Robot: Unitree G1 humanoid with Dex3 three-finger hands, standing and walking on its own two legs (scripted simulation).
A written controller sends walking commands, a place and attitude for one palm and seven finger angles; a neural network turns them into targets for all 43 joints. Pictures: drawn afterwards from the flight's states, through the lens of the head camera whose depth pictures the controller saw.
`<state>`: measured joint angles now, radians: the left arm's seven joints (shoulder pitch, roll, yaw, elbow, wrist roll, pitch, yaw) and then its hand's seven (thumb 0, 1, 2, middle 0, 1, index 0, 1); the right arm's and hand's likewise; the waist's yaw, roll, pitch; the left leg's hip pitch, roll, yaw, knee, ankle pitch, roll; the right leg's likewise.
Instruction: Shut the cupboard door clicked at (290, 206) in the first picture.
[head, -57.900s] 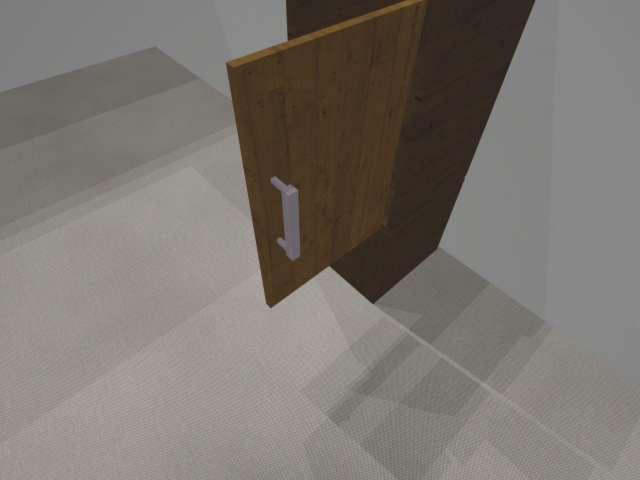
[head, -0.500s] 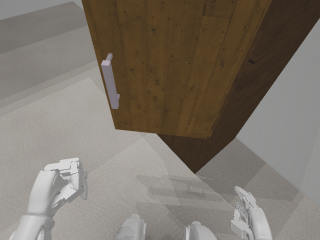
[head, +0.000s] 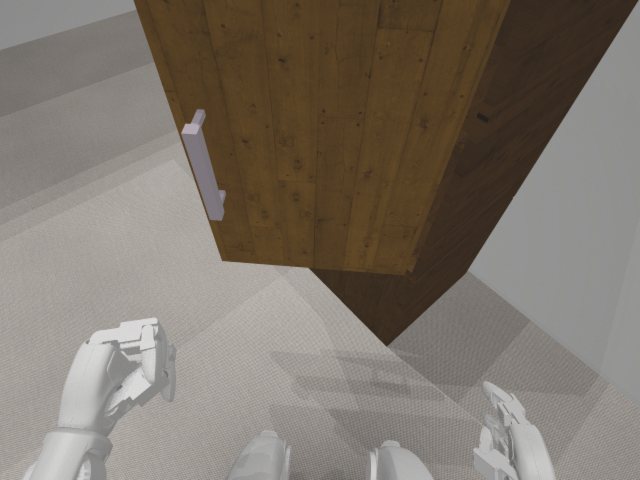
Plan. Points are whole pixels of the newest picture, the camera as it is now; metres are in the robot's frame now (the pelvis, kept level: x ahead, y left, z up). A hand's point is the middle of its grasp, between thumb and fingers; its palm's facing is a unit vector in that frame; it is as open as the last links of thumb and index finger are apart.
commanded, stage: bring the fist close to the handle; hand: left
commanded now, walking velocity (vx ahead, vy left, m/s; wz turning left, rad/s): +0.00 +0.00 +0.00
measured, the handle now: (208, 168) +0.53 +0.21 +0.05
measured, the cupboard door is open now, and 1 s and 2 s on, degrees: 44 44 42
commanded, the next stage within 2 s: push the door shut along its arc in 1.46 s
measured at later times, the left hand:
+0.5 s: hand (188, 299) +0.31 +0.18 +0.06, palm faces -0.04 -1.00 -0.02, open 3.1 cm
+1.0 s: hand (213, 232) +0.40 +0.17 +0.06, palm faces -0.01 -1.00 -0.03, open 3.1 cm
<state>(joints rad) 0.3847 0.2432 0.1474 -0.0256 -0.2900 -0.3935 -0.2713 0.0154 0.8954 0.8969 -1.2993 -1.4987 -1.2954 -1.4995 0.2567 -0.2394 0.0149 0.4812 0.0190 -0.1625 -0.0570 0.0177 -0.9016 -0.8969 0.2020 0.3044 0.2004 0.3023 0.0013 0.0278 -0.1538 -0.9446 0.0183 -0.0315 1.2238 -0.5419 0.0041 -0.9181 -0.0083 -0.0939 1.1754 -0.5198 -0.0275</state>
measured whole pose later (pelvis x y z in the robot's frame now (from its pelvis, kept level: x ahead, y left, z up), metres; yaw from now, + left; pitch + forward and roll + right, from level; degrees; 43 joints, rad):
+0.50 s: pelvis +0.00 +0.00 +0.01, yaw +0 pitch +16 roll -2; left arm 0.02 0.25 0.16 0.23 -0.25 -0.33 -0.23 0.02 0.90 0.90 -1.30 -1.50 -1.30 -1.50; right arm 0.26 -0.24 0.03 0.53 0.02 -0.14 -0.05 0.02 -0.90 -0.90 0.20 0.30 0.20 0.30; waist -0.02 0.03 -0.15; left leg -0.93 0.02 -0.02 1.18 -0.52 0.01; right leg -0.92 -0.01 -0.08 1.14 -0.50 -0.02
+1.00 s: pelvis +0.00 +0.00 +0.01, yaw -1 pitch +18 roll -1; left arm -0.44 0.29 0.23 0.72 -0.18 -0.41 -0.19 0.02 0.89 0.90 -1.30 -1.50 -1.30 -1.50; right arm 0.27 -0.25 0.02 0.60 0.02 -0.07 -0.04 0.01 -0.90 -0.90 0.20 0.30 0.20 0.30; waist -0.06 0.02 -0.14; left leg -0.97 0.02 0.00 1.16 -0.50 0.01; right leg -0.97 -0.01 -0.06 1.13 -0.48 -0.02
